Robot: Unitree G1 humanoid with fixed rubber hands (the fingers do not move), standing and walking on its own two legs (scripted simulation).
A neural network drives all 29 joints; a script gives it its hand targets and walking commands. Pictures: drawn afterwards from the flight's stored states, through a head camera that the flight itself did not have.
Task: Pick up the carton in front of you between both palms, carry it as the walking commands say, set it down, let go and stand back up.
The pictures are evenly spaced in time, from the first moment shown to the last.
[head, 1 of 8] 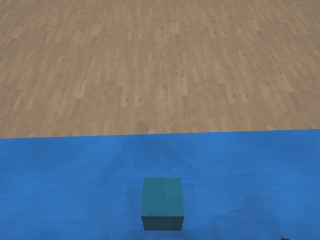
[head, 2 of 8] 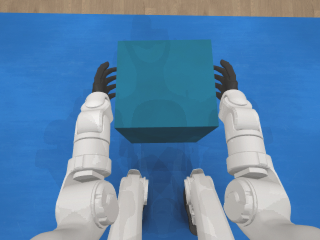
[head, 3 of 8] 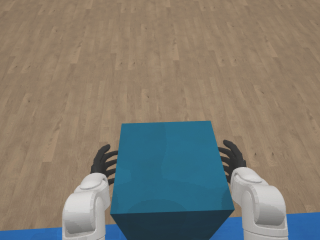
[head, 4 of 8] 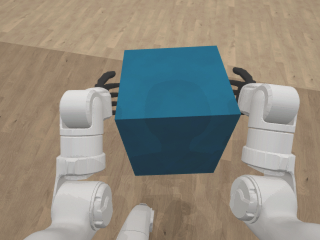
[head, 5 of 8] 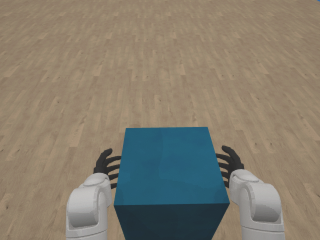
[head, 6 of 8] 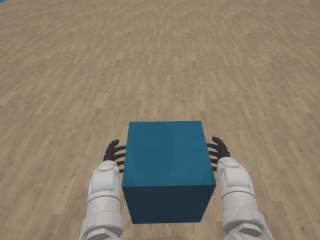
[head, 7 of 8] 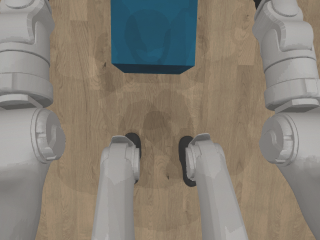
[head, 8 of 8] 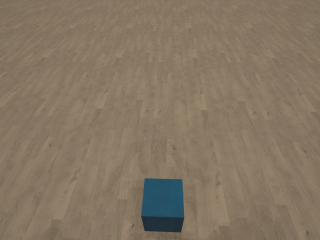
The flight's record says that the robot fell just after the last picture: no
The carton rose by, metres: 1.26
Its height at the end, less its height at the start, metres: +0.52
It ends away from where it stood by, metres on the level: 5.81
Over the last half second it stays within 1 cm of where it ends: yes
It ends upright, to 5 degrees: yes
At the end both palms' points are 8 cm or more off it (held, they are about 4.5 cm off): yes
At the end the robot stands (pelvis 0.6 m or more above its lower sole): yes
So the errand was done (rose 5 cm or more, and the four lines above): yes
